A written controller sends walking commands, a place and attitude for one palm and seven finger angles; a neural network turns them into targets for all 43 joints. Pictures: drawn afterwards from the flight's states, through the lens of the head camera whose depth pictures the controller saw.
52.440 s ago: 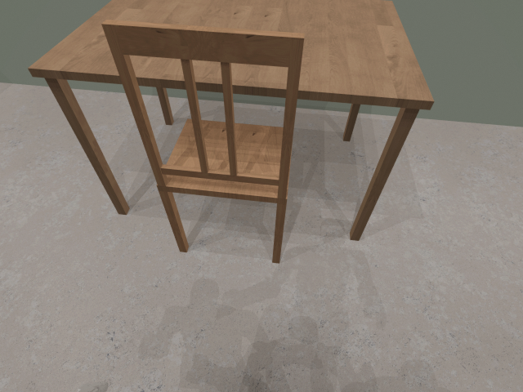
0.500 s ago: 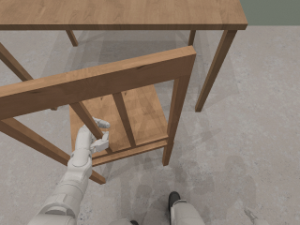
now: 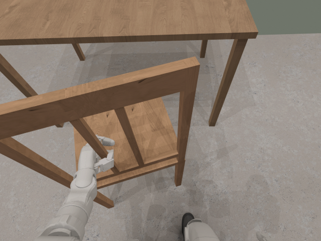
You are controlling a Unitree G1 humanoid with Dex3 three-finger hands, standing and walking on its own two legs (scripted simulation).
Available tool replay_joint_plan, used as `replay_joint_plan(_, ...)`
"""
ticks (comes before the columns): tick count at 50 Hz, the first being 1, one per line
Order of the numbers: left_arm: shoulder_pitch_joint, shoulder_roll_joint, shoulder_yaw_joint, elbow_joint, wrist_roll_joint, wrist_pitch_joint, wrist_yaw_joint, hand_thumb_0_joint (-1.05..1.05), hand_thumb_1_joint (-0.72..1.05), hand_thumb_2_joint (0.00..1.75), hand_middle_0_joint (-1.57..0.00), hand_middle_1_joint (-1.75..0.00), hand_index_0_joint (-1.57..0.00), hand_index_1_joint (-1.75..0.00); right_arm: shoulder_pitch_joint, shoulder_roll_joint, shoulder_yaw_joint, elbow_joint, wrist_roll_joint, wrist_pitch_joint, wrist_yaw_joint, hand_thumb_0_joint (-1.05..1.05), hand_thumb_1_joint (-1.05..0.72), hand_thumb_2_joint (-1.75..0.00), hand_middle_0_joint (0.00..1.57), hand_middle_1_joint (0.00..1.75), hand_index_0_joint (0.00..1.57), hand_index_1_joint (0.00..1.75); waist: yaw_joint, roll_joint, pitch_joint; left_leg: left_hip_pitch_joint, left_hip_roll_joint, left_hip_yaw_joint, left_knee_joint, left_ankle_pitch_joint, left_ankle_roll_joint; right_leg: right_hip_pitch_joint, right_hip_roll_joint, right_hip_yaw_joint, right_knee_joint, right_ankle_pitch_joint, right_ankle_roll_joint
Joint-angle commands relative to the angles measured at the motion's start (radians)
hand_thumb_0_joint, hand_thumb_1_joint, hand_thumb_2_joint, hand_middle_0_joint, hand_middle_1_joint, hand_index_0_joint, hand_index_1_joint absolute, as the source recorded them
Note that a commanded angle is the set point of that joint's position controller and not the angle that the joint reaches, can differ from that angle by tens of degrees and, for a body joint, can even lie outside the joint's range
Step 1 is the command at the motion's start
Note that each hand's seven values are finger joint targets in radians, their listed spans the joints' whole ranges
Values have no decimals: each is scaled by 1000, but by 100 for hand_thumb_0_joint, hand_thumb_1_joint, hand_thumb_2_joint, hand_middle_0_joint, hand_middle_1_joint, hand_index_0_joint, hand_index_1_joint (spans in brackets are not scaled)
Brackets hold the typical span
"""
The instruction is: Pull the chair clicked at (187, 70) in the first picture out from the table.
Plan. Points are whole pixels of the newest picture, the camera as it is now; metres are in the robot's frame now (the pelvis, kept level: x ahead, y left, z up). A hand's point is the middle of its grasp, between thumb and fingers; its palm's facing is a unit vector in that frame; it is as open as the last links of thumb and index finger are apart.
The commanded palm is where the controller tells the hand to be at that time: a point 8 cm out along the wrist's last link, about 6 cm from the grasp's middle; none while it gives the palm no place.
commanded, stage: step backward, pulling the chair out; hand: left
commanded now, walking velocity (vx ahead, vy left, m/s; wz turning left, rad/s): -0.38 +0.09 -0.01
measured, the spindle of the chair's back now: (100, 150) +0.35 +0.18 -0.05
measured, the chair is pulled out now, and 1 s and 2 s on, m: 0.32 0.33 0.33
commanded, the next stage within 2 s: none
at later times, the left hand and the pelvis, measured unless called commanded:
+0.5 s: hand (109, 161) +0.33 +0.16 -0.07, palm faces +0.07 -0.97 -0.22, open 5.3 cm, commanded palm +0.30 +0.21 -0.06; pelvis -0.01 +0.01 +0.00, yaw +0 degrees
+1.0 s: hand (109, 161) +0.33 +0.16 -0.07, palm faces +0.06 -0.97 -0.23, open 5.3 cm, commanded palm +0.30 +0.20 -0.06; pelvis -0.01 +0.01 +0.00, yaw -1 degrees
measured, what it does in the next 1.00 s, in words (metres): stands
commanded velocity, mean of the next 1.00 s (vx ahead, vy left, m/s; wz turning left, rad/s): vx -0.38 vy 0.00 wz -0.01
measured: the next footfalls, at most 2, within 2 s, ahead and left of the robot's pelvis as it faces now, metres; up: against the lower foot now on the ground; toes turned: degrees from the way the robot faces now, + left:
none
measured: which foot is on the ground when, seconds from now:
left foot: down 0.00-1.00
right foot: down 0.00-1.00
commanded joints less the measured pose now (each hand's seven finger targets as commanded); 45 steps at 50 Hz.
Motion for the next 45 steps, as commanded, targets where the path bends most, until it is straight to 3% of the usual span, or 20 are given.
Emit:
replay_joint_plan(1, -258, 248, 23, -131, 52, -49, 15, 0, 90, 90, -50, -145, -50, -145, 79, -140, -45, -63, 5, -27, 0, 0, -90, -90, 20, 30, 20, 30, 1, -134, -426, 59, 15, -37, 6, -68, -6, 296, -237, 207, -205, 57, -41)
replay_joint_plan(4, -223, 242, 19, -142, 52, -49, 17, 0, 90, 90, -50, -145, -50, -145, 59, -155, -40, -78, 8, -26, 4, 0, -90, -90, 20, 30, 20, 30, 8, -79, -403, 53, 42, -66, -113, -47, 15, 290, -189, 141, -209, -75, -10)
replay_joint_plan(7, -175, 210, 1, -190, 45, -56, 12, 0, 90, 90, -50, -145, -50, -145, 16, -158, -32, -128, 8, -19, -1, 0, -90, -90, 20, 30, 20, 30, 24, 91, -385, -15, 130, -123, -240, 75, 39, 330, -77, 46, -51, -70, 26)
replay_joint_plan(8, -158, 228, 19, -211, 46, -55, 15, 0, 90, 90, -50, -145, -50, -145, 3, -165, -33, -136, 4, -15, -6, 0, -90, -90, 20, 30, 20, 30, 32, 143, -384, -33, 161, -145, -265, 140, 48, 349, -53, 23, 26, -39, 28)
replay_joint_plan(9, -156, 204, 5, -232, 42, -50, 12, 0, 90, 90, -50, -145, -50, -145, -9, -154, -29, -153, 1, -12, -5, 0, -90, -90, 20, 30, 20, 30, 38, 162, -371, -50, 182, -147, -260, 214, 46, 355, -47, 20, 85, -5, 20)
replay_joint_plan(10, -172, 196, 1, -256, 40, -47, 10, 0, 90, 90, -50, -145, -50, -145, -10, -147, -32, -158, -1, -12, -4, 0, -90, -90, 20, 30, 20, 30, 40, 154, -380, -31, 188, -132, -225, 293, 36, 349, -53, 29, 105, 57, 10)
replay_joint_plan(12, -205, 200, -3, -281, 37, -41, 9, 0, 90, 90, -50, -145, -50, -145, 3, -137, -36, -157, -5, -9, -4, 0, -90, -90, 20, 30, 20, 30, 29, 73, -395, 16, 179, -99, -151, 369, 9, 350, -92, 73, 88, 233, -9)
replay_joint_plan(13, -214, 214, 7, -258, 36, -29, 12, 0, 90, 90, -50, -145, -50, -145, 5, -145, -40, -154, -6, -7, -8, 0, -90, -90, 20, 30, 20, 30, 25, 44, -363, -10, 173, -110, -133, 323, 2, 343, -111, 96, 81, 248, -21)
replay_joint_plan(15, -240, 211, 0, -244, 36, -25, 12, 0, 90, 90, -50, -145, -50, -145, 35, -143, -44, -129, -5, -3, -9, 0, -90, -90, 20, 30, 20, 30, 11, -4, -384, 20, 138, -81, -84, 234, -11, 324, -150, 145, 33, 301, -41)
replay_joint_plan(18, -231, 234, 14, -193, 37, -25, 14, 0, 90, 90, -50, -145, -50, -145, 64, -148, -49, -99, -4, -7, -13, 0, -90, -90, 20, 30, 20, 30, 3, -82, -393, 48, 75, -63, -21, 64, -12, 284, -198, 200, -83, 220, -57)
replay_joint_plan(20, -240, 228, 10, -169, 43, -28, 14, 0, 90, 90, -50, -145, -50, -145, 68, -143, -43, -86, -3, -11, -8, 0, -90, -90, 20, 30, 20, 30, 2, -99, -403, 60, 53, -53, -30, -11, -4, 279, -206, 192, -137, 121, -44)
replay_joint_plan(23, -229, 239, 19, -153, 47, -38, 18, 0, 90, 90, -50, -145, -50, -145, 51, -154, -41, -84, 0, -15, -9, 0, -90, -90, 20, 30, 20, 30, 9, -60, -385, 48, 73, -75, -111, 26, 13, 285, -162, 135, -142, 19, -13)
replay_joint_plan(26, -235, 209, -2, -178, 45, -48, 18, 0, 90, 90, -50, -145, -50, -145, 22, -151, -28, -109, 1, -15, -12, 0, -90, -90, 20, 30, 20, 30, 21, 61, -387, 12, 138, -114, -195, 190, 24, 326, -87, 54, -13, 67, 13)
replay_joint_plan(28, -233, 219, 7, -198, 44, -49, 20, 0, 90, 90, -50, -145, -50, -145, 11, -151, -31, -121, -2, -13, -15, 0, -90, -90, 20, 30, 20, 30, 25, 102, -384, 17, 168, -118, -196, 312, 22, 331, -71, 40, 51, 135, 12)
replay_joint_plan(30, -239, 200, -5, -214, 41, -46, 16, 0, 90, 90, -50, -145, -50, -145, 14, -136, -30, -128, -5, -11, -11, 0, -90, -90, 20, 30, 20, 30, 25, 91, -389, 23, 174, -105, -167, 355, 10, 337, -86, 59, 78, 203, 0)
replay_joint_plan(33, -249, 219, 5, -210, 36, -39, 16, 0, 90, 90, -50, -145, -50, -145, 31, -137, -38, -123, -2, -7, -14, 0, -90, -90, 20, 30, 20, 30, 17, 2, -385, 7, 138, -92, -99, 235, -6, 336, -138, 128, 33, 270, -33)
replay_joint_plan(36, -247, 224, 6, -185, 38, -39, 15, 0, 90, 90, -50, -145, -50, -145, 60, -136, -42, -99, -3, -11, -11, 0, -90, -90, 20, 30, 20, 30, 7, -70, -402, 43, 68, -60, -31, 33, -8, 297, -203, 200, -96, 183, -54)
replay_joint_plan(39, -241, 240, 20, -155, 45, -37, 17, 0, 90, 90, -50, -145, -50, -145, 65, -143, -42, -86, 1, -17, -5, 0, -90, -90, 20, 30, 20, 30, 7, -117, -400, 60, 40, -52, -31, -53, 1, 279, -218, 194, -183, 42, -46)
replay_joint_plan(42, -231, 228, 14, -163, 48, -47, 17, 0, 90, 90, -50, -145, -50, -145, 42, -149, -36, -100, 3, -22, -5, 0, -90, -90, 20, 30, 20, 30, 13, -35, -400, 44, 82, -82, -143, 35, 20, 304, -148, 116, -139, -18, -2)
replay_joint_plan(45, -210, 211, 3, -199, 44, -50, 19, 0, 90, 90, -50, -145, -50, -145, 13, -152, -29, -128, 2, -17, -9, 0, -90, -90, 20, 30, 20, 30, 27, 116, -390, 4, 155, -121, -213, 210, 31, 347, -75, 42, 6, 57, 16)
